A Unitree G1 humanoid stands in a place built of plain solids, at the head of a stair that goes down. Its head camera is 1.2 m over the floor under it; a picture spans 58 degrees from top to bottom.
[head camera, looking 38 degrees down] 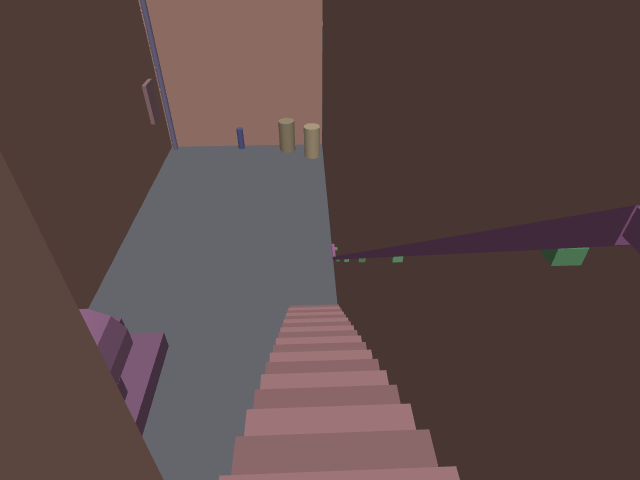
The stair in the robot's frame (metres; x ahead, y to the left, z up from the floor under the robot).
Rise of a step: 0.20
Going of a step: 0.23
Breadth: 0.74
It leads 2 degrees to the left of straight ahead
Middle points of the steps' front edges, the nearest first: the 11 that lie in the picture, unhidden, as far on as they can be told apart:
0.84 -0.05 -0.39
1.07 -0.04 -0.58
1.30 -0.03 -0.78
1.53 -0.02 -0.98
1.75 -0.01 -1.18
1.98 -0.01 -1.37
2.21 0.00 -1.57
2.44 0.01 -1.77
2.66 0.02 -1.96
2.89 0.03 -2.16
3.12 0.04 -2.35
